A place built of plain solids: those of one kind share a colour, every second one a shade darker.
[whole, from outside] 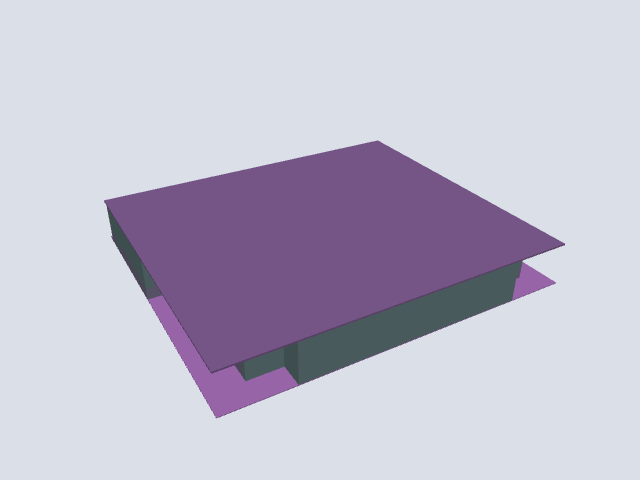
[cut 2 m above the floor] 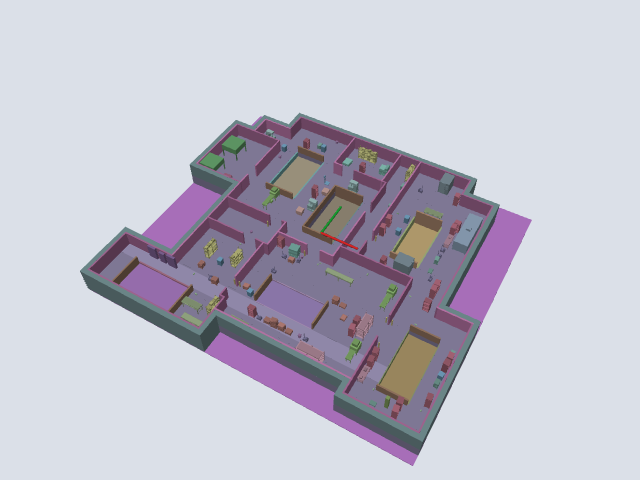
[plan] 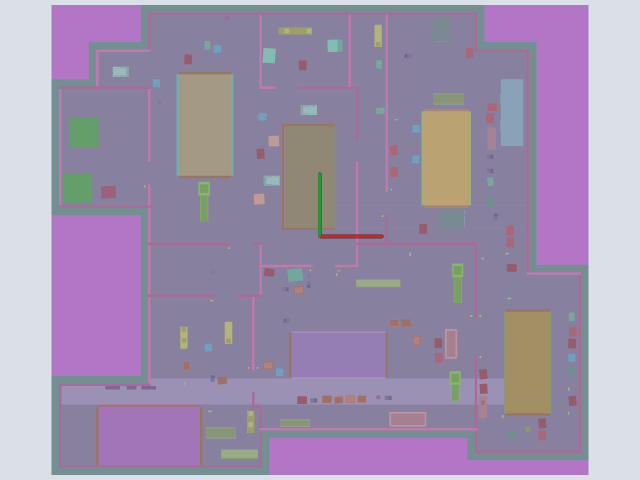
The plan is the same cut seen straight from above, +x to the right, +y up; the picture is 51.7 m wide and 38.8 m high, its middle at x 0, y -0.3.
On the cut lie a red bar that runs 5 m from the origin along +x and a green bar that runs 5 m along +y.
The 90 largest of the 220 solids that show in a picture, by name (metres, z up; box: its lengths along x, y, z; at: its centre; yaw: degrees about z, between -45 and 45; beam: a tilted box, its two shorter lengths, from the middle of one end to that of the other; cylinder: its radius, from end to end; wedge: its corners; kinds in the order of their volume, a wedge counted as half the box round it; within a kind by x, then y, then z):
{
 "floor_1": {"box": [3.8, 4.9, 1.5], "at": [-19.8, -16.05, -0.75]},
 "floor_2": {"box": [10.1, 7.8, 1.5], "at": [-16.65, 8.8, -0.75]},
 "floor_3": {"box": [7.1, 0.4, 1.5], "at": [-15.15, 12.9, -0.75]},
 "floor_4": {"box": [18.8, 3.2, 1.5], "at": [-12.3, 3.3, -0.75]},
 "floor_5": {"box": [19.4, 0.2, 1.5], "at": [-12.0, -11.4, -0.75]},
 "floor_6": {"box": [11.6, 1.0, 1.5], "at": [-8.7, 1.2, -0.75]},
 "floor_7": {"box": [12.2, 3.6, 1.5], "at": [-8.4, -9.5, -0.75]},
 "floor_8": {"box": [5.6, 2.2, 1.5], "at": [-6.9, -17.4, -0.75]},
 "floor_9": {"box": [4.1, 4.0, 1.5], "at": [-4.95, 6.9, -0.75]},
 "floor_10": {"box": [36.6, 2.1, 1.5], "at": [-3.4, -12.55, -0.75]},
 "floor_11": {"box": [36.2, 2.6, 1.5], "at": [-0.6, 14.4, -0.75]},
 "floor_12": {"box": [27.8, 3.0, 1.5], "at": [-0.6, 17.2, -0.75]},
 "floor_13": {"box": [29.4, 1.6, 1.5], "at": [0.2, -6.9, -0.75]},
 "floor_14": {"box": [15.2, 1.2, 1.5], "at": [0.6, 9.5, -0.75]},
 "floor_15": {"box": [32.0, 3.0, 1.5], "at": [1.5, -0.8, -0.75]},
 "floor_16": {"box": [24.6, 0.7, 1.5], "at": [2.6, -13.95, -0.75]},
 "floor_17": {"box": [36.2, 3.8, 1.5], "at": [3.6, -4.2, -0.75]},
 "floor_18": {"box": [6.9, 6.4, 1.5], "at": [4.75, 5.7, -0.75]},
 "floor_19": {"box": [24.5, 3.0, 1.5], "at": [5.25, 11.6, -0.75]},
 "floor_20": {"box": [31.4, 2.0, 1.5], "at": [6.0, -15.3, -0.75]},
 "floor_21": {"box": [16.2, 1.8, 1.5], "at": [9.4, 1.6, -0.75]},
 "floor_22": {"box": [9.6, 3.8, 1.5], "at": [10.1, -9.6, -0.75]},
 "floor_23": {"box": [5.3, 7.6, 1.5], "at": [14.85, 6.3, -0.75]},
 "floor_24": {"box": [9.8, 1.8, 1.5], "at": [16.8, -17.2, -0.75]},
 "floor_25": {"box": [3.0, 8.2, 1.5], "at": [20.2, -10.2, -0.75]},
 "wall_rim_1": {"box": [0.6, 6.8, 5.2], "at": [-21.4, -15.3, 1.1]},
 "wall_rim_2": {"box": [0.6, 9.8, 5.2], "at": [-21.4, 7.2, 1.1]},
 "wall_rim_3": {"box": [3.6, 0.6, 5.2], "at": [-19.9, 12.4, 1.1]},
 "wall_rim_4": {"box": [0.6, 2.4, 5.2], "at": [-18.4, 13.9, 1.1]},
 "wall_rim_5": {"box": [7.8, 0.6, 5.2], "at": [-17.8, -11.6, 1.1]},
 "wall_rim_6": {"box": [7.8, 0.6, 5.2], "at": [-17.8, 2.0, 1.1]},
 "wall_rim_7": {"box": [4.8, 0.6, 5.2], "at": [-16.3, 15.4, 1.1]},
 "wall_rim_8": {"box": [0.6, 13.0, 5.2], "at": [-14.2, -4.8, 1.1]},
 "wall_rim_9": {"box": [0.6, 2.4, 5.2], "at": [-14.2, 16.9, 1.1]},
 "wall_rim_10": {"box": [17.6, 0.6, 5.2], "at": [-12.9, -19.0, 1.1]},
 "wall_rim_11": {"box": [0.6, 2.4, 5.2], "at": [-4.4, -17.5, 1.1]},
 "wall_rim_12": {"box": [27.8, 0.6, 5.2], "at": [-0.6, 18.4, 1.1]},
 "wall_rim_13": {"box": [17.2, 0.6, 5.2], "at": [3.9, -16.0, 1.1]},
 "wall_rim_14": {"box": [0.6, 1.2, 5.2], "at": [12.2, -16.9, 1.1]},
 "wall_rim_15": {"box": [0.6, 2.4, 5.2], "at": [13.0, 16.9, 1.1]},
 "wall_rim_16": {"box": [4.8, 0.6, 5.2], "at": [15.1, 15.4, 1.1]},
 "wall_rim_17": {"box": [9.8, 0.6, 5.2], "at": [16.8, -17.8, 1.1]},
 "wall_rim_18": {"box": [0.6, 17.4, 5.2], "at": [17.2, 6.4, 1.1]},
 "wall_rim_19": {"box": [4.8, 0.6, 5.2], "at": [19.3, -2.6, 1.1]},
 "wall_rim_20": {"box": [0.6, 14.6, 5.2], "at": [21.4, -10.2, 1.1]},
 "ceil_all_1": {"box": [43.4, 38.0, 0.2], "at": [0.0, -0.3, 3.8]},
 "wall_1": {"box": [0.2, 6.8, 5.2], "at": [-21.0, -15.3, 1.1]},
 "wall_2": {"box": [0.2, 9.8, 5.2], "at": [-21.0, 7.2, 1.1]},
 "wall_3": {"box": [7.4, 0.2, 5.2], "at": [-17.4, -12.0, 1.1]},
 "wall_4": {"box": [7.4, 0.2, 5.2], "at": [-17.4, 2.4, 1.1]},
 "wall_5": {"box": [7.4, 0.2, 5.2], "at": [-17.4, 12.0, 1.1]},
 "wall_6": {"box": [4.4, 0.2, 5.2], "at": [-15.9, 15.0, 1.1]},
 "wall_7": {"box": [0.2, 16.3, 5.2], "at": [-13.8, -3.95, 1.1]},
 "wall_8": {"box": [0.2, 6.1, 5.2], "at": [-13.8, 9.05, 1.1]},
 "wall_9": {"box": [16.4, 0.2, 5.2], "at": [-12.9, -18.6, 1.1]},
 "wall_10": {"box": [5.5, 0.2, 5.2], "at": [-11.15, -4.8, 1.1]},
 "wall_11": {"box": [6.7, 0.2, 5.2], "at": [-10.55, -0.6, 1.1]},
 "wall_12": {"box": [0.2, 6.1, 5.2], "at": [-5.4, -7.75, 1.1]},
 "wall_13": {"box": [0.2, 5.0, 5.2], "at": [-4.8, -16.2, 1.1]},
 "wall_14": {"box": [0.2, 4.4, 5.2], "at": [-4.8, -2.7, 1.1]},
 "wall_15": {"box": [0.2, 6.2, 5.2], "at": [-4.8, 15.0, 1.1]},
 "wall_16": {"box": [4.3, 0.2, 5.2], "at": [-2.75, -2.4, 1.1]},
 "wall_17": {"box": [26.6, 0.2, 5.2], "at": [-0.6, 18.0, 1.1]},
 "wall_18": {"box": [4.9, 0.2, 5.2], "at": [0.65, 12.0, 1.1]},
 "wall_19": {"box": [0.2, 6.2, 5.2], "at": [2.4, 15.0, 1.1]},
 "wall_20": {"box": [0.2, 8.5, 5.2], "at": [3.0, 1.75, 1.1]},
 "wall_21": {"box": [0.2, 4.3, 5.2], "at": [3.0, 9.95, 1.1]},
 "wall_22": {"box": [17.6, 0.2, 5.2], "at": [3.9, -15.6, 1.1]},
 "wall_23": {"box": [0.2, 14.5, 5.2], "at": [5.4, 10.85, 1.1]},
 "wall_24": {"box": [9.8, 0.2, 5.2], "at": [7.8, -0.6, 1.1]},
 "wall_25": {"box": [0.2, 7.9, 5.2], "at": [12.6, -13.55, 1.1]},
 "wall_26": {"box": [0.2, 6.1, 5.2], "at": [12.6, -3.55, 1.1]},
 "wall_27": {"box": [4.4, 0.2, 5.2], "at": [14.7, 15.0, 1.1]},
 "wall_28": {"box": [8.6, 0.2, 5.2], "at": [16.8, -17.4, 1.1]},
 "wall_29": {"box": [0.2, 18.2, 5.2], "at": [16.8, 6.0, 1.1]},
 "wall_30": {"box": [4.4, 0.2, 5.2], "at": [18.9, -3.0, 1.1]},
 "wall_31": {"box": [0.2, 14.6, 5.2], "at": [21.0, -10.2, 1.1]},
 "floor_base_1": {"box": [43.4, 38.0, 0.1], "at": [0.0, -0.3, -1.55]},
 "floor_dock_well_1": {"box": [8.2, 4.7, 1.3], "at": [-13.8, -16.15, -0.85]},
 "floor_mixer_bed_1": {"box": [4.2, 8.2, 0.74], "at": [-9.3, 9.0, -1.13]},
 "floor_mixer_bed_2": {"box": [4.1, 8.2, 0.64], "at": [-0.85, 4.8, -1.18]},
 "floor_cooler_base_1": {"box": [7.6, 3.6, 1.34], "at": [1.5, -9.6, -0.83]},
 "floor_oven_bed_1": {"box": [3.6, 7.6, 0.36], "at": [10.2, 6.3, -1.32]},
 "floor_oven_bed_2": {"box": [3.6, 8.2, 0.78], "at": [16.8, -10.2, -1.11]},
 "silo_1": {"box": [2.4, 2.4, 1.8], "at": [-19.6, 3.9, 2.1]},
 "silo_2": {"box": [2.4, 2.4, 1.85], "at": [-19.1, 8.4, 2.08]},
 "tunnel_1": {"box": [1.8, 5.4, 1.5], "at": [15.53, 10.0, 0.95]},
 "rackoven_1": {"box": [1.4, 2.0, 2.3], "at": [9.8, 16.75, 1.25]},
 "rackoven_2": {"box": [2.0, 1.6, 2.5], "at": [10.64, 1.4, 1.35]},
 "wall_low_1": {"box": [0.2, 8.6, 2.6], "at": [-3.0, 4.8, -0.2]}
}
